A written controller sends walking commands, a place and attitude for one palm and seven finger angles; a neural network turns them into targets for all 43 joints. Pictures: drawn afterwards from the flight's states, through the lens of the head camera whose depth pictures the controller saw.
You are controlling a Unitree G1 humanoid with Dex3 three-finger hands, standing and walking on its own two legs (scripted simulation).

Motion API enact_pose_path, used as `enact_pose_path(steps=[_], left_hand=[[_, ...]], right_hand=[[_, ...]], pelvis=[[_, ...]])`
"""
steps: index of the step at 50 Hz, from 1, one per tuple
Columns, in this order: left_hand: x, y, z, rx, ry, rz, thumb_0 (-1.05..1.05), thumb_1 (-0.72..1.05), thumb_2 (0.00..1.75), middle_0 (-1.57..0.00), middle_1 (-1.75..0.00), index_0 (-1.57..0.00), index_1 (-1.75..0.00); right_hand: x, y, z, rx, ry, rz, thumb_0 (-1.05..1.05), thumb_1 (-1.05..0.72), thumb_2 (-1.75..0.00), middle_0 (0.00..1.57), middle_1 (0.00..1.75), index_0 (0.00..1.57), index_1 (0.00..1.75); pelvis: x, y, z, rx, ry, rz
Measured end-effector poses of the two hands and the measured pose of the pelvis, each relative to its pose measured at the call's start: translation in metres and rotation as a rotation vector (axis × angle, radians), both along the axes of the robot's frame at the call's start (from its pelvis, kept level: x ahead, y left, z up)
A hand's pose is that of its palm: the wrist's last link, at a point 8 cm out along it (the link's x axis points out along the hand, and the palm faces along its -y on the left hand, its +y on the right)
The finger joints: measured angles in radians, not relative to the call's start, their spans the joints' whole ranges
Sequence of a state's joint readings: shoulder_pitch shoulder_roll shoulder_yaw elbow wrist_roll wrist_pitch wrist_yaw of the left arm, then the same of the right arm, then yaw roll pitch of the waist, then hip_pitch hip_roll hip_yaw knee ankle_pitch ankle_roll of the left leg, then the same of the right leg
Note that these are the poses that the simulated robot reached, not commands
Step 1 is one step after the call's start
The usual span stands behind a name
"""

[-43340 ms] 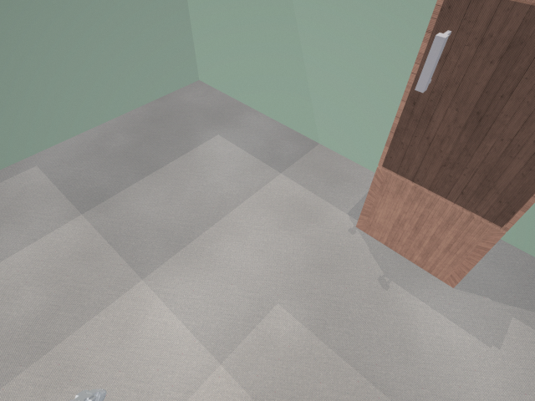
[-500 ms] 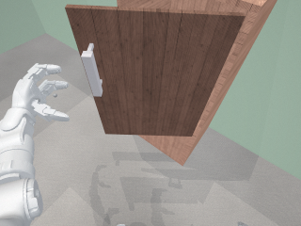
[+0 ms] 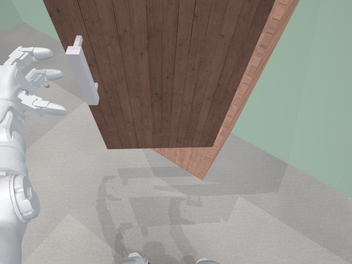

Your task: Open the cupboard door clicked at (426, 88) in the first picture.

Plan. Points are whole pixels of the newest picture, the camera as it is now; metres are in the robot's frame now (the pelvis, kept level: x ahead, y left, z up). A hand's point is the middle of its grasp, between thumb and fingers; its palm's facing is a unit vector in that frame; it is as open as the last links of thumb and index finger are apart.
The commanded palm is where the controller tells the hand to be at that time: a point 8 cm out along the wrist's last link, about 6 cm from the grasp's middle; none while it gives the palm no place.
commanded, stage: move the hooked fingers beside the handle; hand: left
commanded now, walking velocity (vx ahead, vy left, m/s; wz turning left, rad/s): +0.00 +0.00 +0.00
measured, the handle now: (86, 72) +0.53 +0.19 +0.11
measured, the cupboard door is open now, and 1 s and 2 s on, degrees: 36 36 36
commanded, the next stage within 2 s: slide the fingers in behind the handle in 0.80 s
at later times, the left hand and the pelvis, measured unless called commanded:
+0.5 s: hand (43, 87) +0.47 +0.26 +0.12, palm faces +0.00 -1.00 +0.01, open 14.0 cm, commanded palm +0.46 +0.30 +0.11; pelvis +0.01 +0.00 +0.00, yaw -1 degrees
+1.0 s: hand (43, 89) +0.47 +0.26 +0.12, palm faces +0.01 -1.00 +0.01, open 14.0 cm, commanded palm +0.45 +0.30 +0.11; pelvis +0.00 +0.00 +0.00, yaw +0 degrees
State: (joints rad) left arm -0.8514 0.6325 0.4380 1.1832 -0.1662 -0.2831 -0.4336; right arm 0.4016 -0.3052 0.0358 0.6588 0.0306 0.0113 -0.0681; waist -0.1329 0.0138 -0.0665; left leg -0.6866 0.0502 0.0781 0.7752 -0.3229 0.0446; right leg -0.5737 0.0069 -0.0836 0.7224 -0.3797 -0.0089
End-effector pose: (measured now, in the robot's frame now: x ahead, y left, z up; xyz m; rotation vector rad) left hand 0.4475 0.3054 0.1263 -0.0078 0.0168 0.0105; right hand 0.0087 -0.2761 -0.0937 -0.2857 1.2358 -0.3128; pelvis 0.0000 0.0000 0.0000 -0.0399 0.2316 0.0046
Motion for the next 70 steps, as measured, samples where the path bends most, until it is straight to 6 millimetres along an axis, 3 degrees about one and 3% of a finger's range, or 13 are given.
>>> enact_pose_path(steps=[7,15,23,31,37,49,59,70], left_hand=[[0.015,-0.001,-0.003,-0.001,0.01,0.001,-0.01,-0.5,0.3,-0.3,-1.2,-0.3,-1.2],[0.013,0.009,-0.01,0.005,0.002,0.004,-0.02,-0.5,0.3,-0.3,-1.2,-0.3,-1.2],[0.006,0.014,-0.011,0.001,0.001,-0.003,-0.02,-0.5,0.3,-0.3,-1.2,-0.29,-1.2],[0.004,0.006,-0.01,-0.009,-0.009,-0.011,-0.02,-0.5,0.3,-0.3,-1.2,-0.29,-1.2],[0.004,0.001,-0.011,-0.014,-0.001,-0.002,-0.02,-0.5,0.3,-0.3,-1.2,-0.3,-1.2],[-0.004,0.009,-0.007,0.003,-0.005,0.0,-0.02,-0.5,0.3,-0.3,-1.2,-0.29,-1.2],[0.009,-0.013,-0.013,-0.018,-0.007,-0.023,-0.02,-0.5,0.3,-0.3,-1.2,-0.29,-1.2],[0.012,-0.027,-0.013,-0.009,-0.01,0.0,-0.02,-0.5,0.3,-0.3,-1.2,-0.29,-1.2]], right_hand=[[-0.015,-0.003,0.0,-0.007,0.044,-0.031,0.01,-0.91,-0.9,0.21,0.3,0.2,0.3],[-0.018,-0.002,0.002,-0.002,0.076,-0.054,0.01,-0.91,-0.9,0.21,0.3,0.2,0.3],[0.003,0.002,0.001,0.004,0.047,-0.03,0.01,-0.91,-0.9,0.21,0.3,0.2,0.3],[0.032,0.007,-0.002,0.014,-0.022,0.015,0.01,-0.91,-0.9,0.21,0.3,0.2,0.3],[0.04,0.011,-0.002,0.023,-0.057,0.027,0.01,-0.91,-0.9,0.21,0.3,0.2,0.3],[0.013,0.008,-0.004,0.015,0.002,0.006,0.01,-0.9,-0.9,0.21,0.3,0.2,0.3],[-0.006,0.004,-0.003,-0.002,0.04,-0.01,0.01,-0.91,-0.9,0.21,0.3,0.2,0.3],[-0.004,0.01,-0.006,0.038,0.016,-0.032,0.01,-0.91,-0.9,0.21,0.3,0.2,0.3]], pelvis=[[0.001,-0.002,-0.003,-0.002,0.03,-0.012],[0.007,-0.002,-0.003,-0.003,0.039,-0.021],[0.012,0.001,-0.002,-0.008,0.032,-0.011],[0.012,0.004,-0.003,-0.008,0.023,-0.002],[0.009,0.004,-0.003,-0.007,0.016,-0.003],[0.004,0.003,-0.004,-0.009,0.011,0.0],[0.0,0.003,-0.005,-0.01,0.022,0.0],[0.005,0.002,-0.004,-0.005,0.016,-0.017]])
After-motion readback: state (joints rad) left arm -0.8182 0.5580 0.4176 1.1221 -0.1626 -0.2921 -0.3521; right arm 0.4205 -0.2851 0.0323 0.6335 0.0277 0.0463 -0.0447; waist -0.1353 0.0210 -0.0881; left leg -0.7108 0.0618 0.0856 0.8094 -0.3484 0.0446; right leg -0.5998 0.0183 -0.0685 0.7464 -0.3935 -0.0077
